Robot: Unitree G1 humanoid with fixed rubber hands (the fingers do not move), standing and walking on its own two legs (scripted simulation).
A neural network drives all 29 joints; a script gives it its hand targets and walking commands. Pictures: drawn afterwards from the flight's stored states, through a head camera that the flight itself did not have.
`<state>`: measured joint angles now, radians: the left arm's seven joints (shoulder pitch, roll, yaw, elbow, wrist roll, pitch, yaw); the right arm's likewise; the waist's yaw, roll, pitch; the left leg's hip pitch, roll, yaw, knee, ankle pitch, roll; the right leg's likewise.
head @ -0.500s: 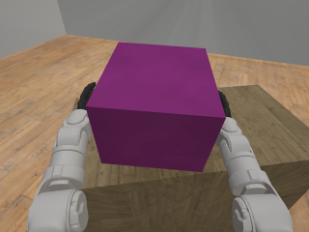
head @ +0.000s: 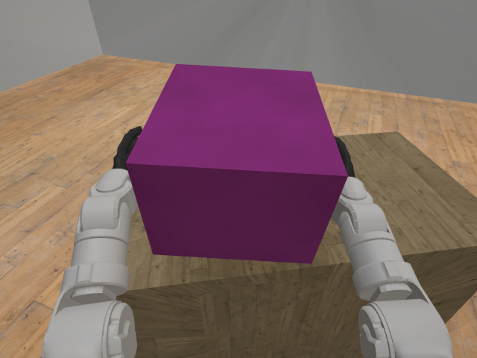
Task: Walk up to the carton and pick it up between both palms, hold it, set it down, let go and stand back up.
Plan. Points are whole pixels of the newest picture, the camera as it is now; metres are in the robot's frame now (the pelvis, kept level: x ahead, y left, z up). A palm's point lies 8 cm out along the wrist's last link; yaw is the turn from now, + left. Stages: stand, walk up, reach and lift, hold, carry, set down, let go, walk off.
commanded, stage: reach and lift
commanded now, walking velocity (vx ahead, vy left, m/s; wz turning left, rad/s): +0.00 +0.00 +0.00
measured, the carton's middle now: (238, 155) +0.43 -0.04 +0.18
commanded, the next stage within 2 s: hold in 0.34 s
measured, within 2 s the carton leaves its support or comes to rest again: neither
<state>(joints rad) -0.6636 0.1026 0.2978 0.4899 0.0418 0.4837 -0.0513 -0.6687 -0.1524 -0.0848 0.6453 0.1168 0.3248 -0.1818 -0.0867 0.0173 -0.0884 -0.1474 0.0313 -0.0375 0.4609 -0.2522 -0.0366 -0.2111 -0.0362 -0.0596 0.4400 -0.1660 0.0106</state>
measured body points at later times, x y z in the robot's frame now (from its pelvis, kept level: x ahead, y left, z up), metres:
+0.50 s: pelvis -0.01 +0.00 +0.00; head -0.07 +0.00 +0.45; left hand +0.38 +0.15 +0.22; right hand +0.36 -0.21 +0.19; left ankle +0.00 +0.14 -0.74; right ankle +0.05 -0.13 -0.74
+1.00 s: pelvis -0.01 +0.00 +0.00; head -0.09 -0.01 +0.44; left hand +0.37 +0.15 +0.22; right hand +0.35 -0.21 +0.20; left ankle +0.00 +0.14 -0.74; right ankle +0.05 -0.13 -0.74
